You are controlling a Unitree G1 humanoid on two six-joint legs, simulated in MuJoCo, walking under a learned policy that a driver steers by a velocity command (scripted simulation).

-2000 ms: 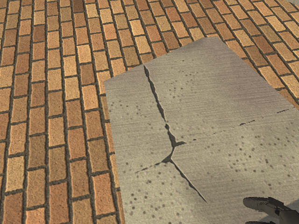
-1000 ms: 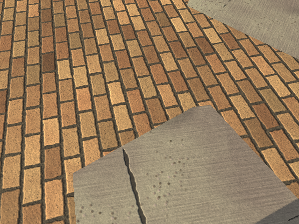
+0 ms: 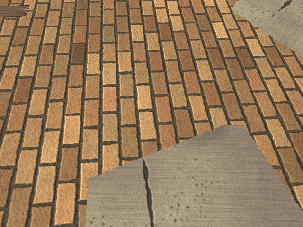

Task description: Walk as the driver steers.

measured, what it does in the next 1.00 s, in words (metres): walks ahead, turning left: right foot, then left foot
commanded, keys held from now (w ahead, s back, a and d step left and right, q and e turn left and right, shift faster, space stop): q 0.14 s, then w+q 0.18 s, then w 0.68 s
